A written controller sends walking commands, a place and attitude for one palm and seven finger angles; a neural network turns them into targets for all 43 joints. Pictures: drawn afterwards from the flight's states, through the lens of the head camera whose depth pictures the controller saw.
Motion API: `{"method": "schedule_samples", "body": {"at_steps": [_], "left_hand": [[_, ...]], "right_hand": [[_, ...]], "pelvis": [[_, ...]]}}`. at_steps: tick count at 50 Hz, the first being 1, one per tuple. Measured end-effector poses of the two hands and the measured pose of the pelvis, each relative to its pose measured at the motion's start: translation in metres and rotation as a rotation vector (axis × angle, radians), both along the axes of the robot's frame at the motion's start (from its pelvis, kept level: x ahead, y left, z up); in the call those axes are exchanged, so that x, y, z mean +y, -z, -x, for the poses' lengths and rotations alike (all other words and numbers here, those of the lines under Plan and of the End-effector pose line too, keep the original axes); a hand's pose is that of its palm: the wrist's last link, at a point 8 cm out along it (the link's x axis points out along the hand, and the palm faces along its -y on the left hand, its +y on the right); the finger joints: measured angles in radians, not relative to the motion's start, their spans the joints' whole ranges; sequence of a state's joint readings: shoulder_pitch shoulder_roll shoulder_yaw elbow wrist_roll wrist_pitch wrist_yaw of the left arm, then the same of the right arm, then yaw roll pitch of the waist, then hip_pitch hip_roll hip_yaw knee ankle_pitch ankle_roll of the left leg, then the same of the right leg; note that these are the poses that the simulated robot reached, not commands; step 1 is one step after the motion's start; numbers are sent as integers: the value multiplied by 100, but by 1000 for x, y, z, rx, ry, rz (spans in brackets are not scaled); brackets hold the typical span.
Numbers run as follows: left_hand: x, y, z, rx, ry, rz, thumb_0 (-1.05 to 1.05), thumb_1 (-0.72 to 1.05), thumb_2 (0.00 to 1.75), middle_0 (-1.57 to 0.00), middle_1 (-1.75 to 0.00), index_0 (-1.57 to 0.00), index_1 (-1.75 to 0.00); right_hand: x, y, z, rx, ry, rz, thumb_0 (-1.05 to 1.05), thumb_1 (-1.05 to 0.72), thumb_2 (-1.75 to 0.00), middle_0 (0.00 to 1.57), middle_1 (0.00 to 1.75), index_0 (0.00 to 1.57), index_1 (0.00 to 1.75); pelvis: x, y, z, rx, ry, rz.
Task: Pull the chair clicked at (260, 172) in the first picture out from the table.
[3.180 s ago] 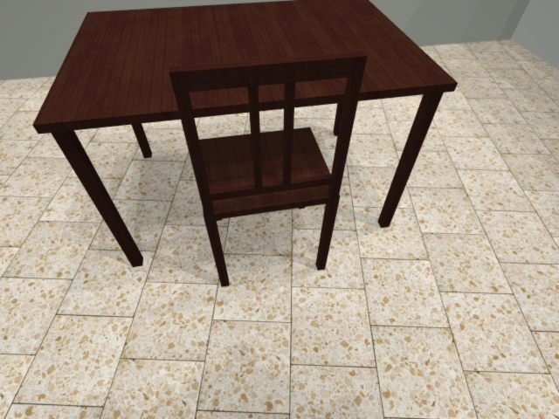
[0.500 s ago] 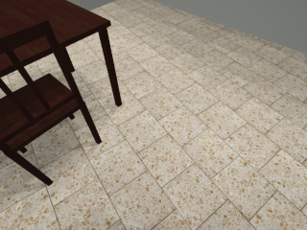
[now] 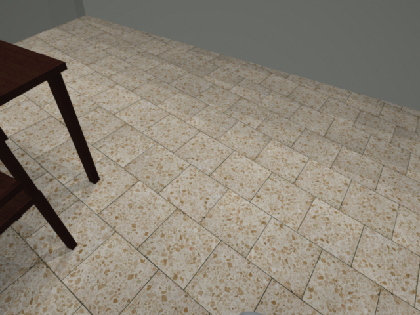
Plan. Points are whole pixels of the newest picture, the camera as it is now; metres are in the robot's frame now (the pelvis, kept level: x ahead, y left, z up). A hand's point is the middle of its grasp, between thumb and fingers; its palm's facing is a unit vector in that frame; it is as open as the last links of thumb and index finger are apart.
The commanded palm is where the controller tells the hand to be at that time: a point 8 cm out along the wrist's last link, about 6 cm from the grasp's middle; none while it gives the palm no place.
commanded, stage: walk to a spot facing it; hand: left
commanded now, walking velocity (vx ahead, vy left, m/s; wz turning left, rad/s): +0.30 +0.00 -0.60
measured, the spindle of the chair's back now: out of the picture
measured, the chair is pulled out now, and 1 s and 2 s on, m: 0.00 0.00 0.00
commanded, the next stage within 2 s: turn to face it in 0.58 s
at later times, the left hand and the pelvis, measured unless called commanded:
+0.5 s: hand (189, 233) +0.36 +0.06 -0.18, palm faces -0.31 -0.93 -0.18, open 7.4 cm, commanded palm none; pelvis +0.17 -0.07 -0.03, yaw -17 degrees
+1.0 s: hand (169, 228) +0.37 +0.12 -0.19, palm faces -0.22 -0.96 -0.17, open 7.4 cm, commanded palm none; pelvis +0.33 -0.05 -0.01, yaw -18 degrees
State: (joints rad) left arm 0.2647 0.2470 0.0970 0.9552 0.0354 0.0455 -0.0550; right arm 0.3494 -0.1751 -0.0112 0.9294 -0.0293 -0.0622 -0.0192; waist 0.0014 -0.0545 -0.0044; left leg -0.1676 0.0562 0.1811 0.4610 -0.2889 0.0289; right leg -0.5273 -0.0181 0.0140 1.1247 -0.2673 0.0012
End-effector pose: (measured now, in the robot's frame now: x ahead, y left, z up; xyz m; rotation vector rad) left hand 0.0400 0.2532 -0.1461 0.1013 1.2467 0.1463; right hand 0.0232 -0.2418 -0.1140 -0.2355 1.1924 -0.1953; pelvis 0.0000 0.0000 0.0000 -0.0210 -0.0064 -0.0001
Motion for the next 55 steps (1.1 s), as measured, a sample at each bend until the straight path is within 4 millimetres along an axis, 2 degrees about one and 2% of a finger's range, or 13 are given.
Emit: {"method": "schedule_samples", "body": {"at_steps": [5, 9, 15, 19, 21, 23, 31, 35, 40, 43, 46, 50, 55], "left_hand": [[-6, -6, -58, -14, 86, 15, 1, 91, 90, -20, -30, -20, -30], [-25, -4, -114, -16, 178, 31, 1, 91, 90, -20, -30, -20, -30], [-81, 1, -219, -74, 337, 53, 1, 91, 90, -20, -30, -20, -30], [-124, 7, -291, -175, 414, 52, 1, 91, 90, -20, -30, -20, -30], [-136, 11, -315, -233, 407, 42, 1, 91, 90, -20, -30, -20, -30], [-140, 10, -324, -229, 404, 27, 1, 91, 90, -20, -30, -20, -30], [-126, -6, -318, -66, 411, -53, 0, 91, 90, -20, -30, -20, -30], [-112, -10, -316, -13, 379, -63, 1, 91, 90, -20, -30, -20, -30], [-94, -5, -316, 54, 323, -63, 1, 91, 90, -20, -30, -20, -30], [-85, 8, -321, 96, 284, -49, 1, 91, 90, -20, -30, -20, -30], [-81, 19, -327, 135, 265, -40, 1, 91, 90, -20, -30, -20, -30], [-84, 15, -342, 150, 255, -25, 1, 91, 90, -20, -30, -20, -30], [-89, 7, -371, 102, 237, -25, 1, 91, 90, -20, -30, -20, -30]], "right_hand": [[20, 1, 35, 116, 123, -36, 0, -90, -90, 21, 30, 20, 30], [33, 4, 61, 219, 229, -68, 0, -90, -90, 21, 30, 20, 30], [44, 10, 86, 380, 380, -125, 0, -90, -90, 21, 30, 20, 30], [36, 24, 81, 456, 452, -166, 0, -90, -90, 21, 30, 20, 30], [22, 36, 65, 460, 467, -175, 0, -90, -90, 21, 30, 20, 30], [2, 44, 33, 405, 470, -157, 1, -90, -90, 21, 30, 20, 30], [-75, 29, -151, -37, 394, -67, 0, -91, -90, 20, 30, 20, 30], [-91, 12, -225, -161, 341, -48, 0, -91, -90, 20, 30, 20, 30], [-91, -1, -293, -217, 284, -27, 0, -91, -90, 20, 30, 20, 30], [-83, 3, -321, -212, 253, -12, 0, -91, -90, 20, 30, 20, 30], [-68, 8, -332, -158, 231, -18, 0, -91, -90, 20, 30, 20, 30], [-49, 14, -324, -59, 236, -52, 0, -90, -90, 20, 30, 20, 30], [-55, 14, -305, 22, 275, -44, -1, -94, -89, 21, 30, 20, 30]], "pelvis": [[4, -5, -27, 2, 73, 7], [0, -4, -51, 0, 127, 5], [-18, 7, -94, 2, 201, -4], [-44, 25, -132, -4, 235, -10], [-57, 35, -148, -8, 249, -22], [-63, 34, -159, -21, 268, -10], [-74, 10, -206, -9, 355, -18], [-74, 4, -233, -3, 387, -20], [-68, 3, -271, -9, 390, -6], [-62, 10, -298, -14, 368, 21], [-58, 13, -315, -24, 352, 1], [-53, 7, -327, -15, 321, 0], [-53, 2, -333, 5, 280, -1]]}}
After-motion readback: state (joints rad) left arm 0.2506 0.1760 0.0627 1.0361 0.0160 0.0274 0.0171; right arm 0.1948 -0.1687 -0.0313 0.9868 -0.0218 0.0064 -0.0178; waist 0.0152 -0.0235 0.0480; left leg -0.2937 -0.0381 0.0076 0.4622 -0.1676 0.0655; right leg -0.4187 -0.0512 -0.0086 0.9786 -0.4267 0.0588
